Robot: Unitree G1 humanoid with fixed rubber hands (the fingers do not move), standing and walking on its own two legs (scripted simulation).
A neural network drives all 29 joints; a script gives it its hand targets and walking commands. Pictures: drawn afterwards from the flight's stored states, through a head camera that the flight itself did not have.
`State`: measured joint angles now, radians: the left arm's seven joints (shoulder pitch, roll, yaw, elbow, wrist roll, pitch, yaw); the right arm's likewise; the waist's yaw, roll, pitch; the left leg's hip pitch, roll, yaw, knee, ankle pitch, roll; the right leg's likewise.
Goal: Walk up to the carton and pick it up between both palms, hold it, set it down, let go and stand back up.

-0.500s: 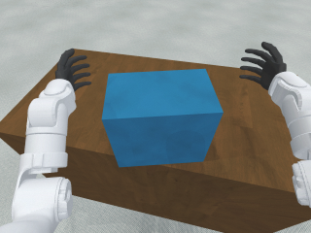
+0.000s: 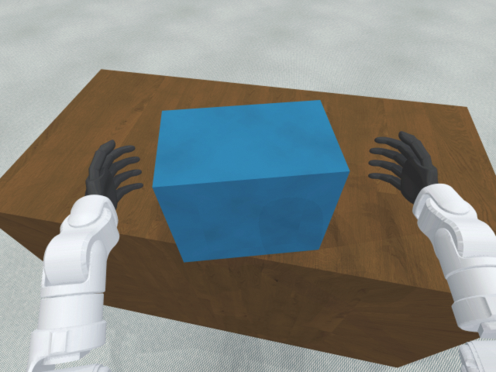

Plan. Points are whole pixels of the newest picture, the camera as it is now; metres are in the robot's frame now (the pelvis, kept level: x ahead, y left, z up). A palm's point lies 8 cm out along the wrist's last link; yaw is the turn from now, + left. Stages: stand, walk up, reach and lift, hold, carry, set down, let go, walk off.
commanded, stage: set down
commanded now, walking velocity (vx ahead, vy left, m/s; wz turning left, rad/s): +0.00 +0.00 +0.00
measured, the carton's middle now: (247, 186) +0.42 +0.04 +0.04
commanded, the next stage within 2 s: none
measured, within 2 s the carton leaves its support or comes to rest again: neither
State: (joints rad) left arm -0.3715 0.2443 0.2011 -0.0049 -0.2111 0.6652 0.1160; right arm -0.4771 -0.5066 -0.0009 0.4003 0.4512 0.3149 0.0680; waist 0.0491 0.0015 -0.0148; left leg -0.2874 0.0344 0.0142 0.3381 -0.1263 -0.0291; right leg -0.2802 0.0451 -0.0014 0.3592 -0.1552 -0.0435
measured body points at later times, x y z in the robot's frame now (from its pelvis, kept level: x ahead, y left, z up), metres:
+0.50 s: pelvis +0.02 +0.00 +0.00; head +0.04 +0.00 +0.45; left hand +0.31 +0.23 +0.07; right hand +0.32 -0.24 +0.07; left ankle +0.02 +0.14 -0.75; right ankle +0.01 -0.09 -0.75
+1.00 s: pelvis +0.03 +0.01 +0.00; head +0.03 +0.01 +0.45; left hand +0.25 +0.22 +0.01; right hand +0.25 -0.25 +0.02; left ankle +0.02 +0.14 -0.75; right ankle +0.01 -0.09 -0.75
